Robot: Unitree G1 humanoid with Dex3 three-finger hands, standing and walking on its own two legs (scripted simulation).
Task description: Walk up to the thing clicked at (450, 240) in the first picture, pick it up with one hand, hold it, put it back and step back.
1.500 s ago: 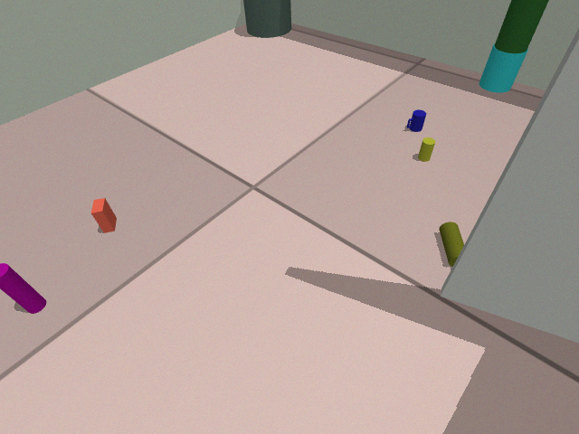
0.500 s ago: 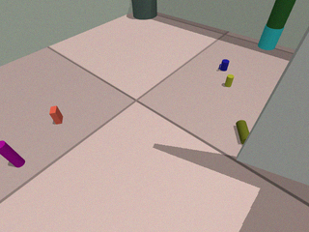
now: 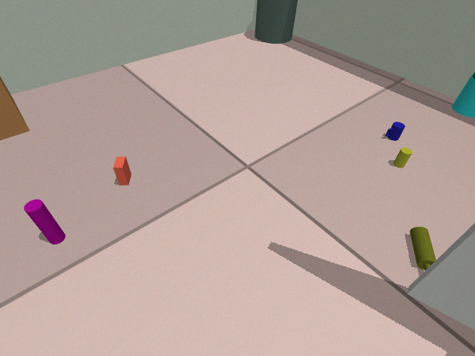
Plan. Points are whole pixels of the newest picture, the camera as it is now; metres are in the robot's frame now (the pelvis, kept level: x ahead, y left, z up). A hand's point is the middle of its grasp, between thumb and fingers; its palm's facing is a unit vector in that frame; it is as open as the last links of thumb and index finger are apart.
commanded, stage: walk up
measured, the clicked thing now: (423, 251) +0.75 -0.87 -0.71
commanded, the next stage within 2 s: none
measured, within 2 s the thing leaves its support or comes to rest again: neither
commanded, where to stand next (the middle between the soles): +0.85 +0.04 m, yaw +8 degrees
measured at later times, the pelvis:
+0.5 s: pelvis +0.23 -0.01 +0.01, yaw +6 degrees
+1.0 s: pelvis +0.43 +0.04 +0.01, yaw +9 degrees
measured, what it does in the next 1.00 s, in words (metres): walks ahead: right foot, then left foot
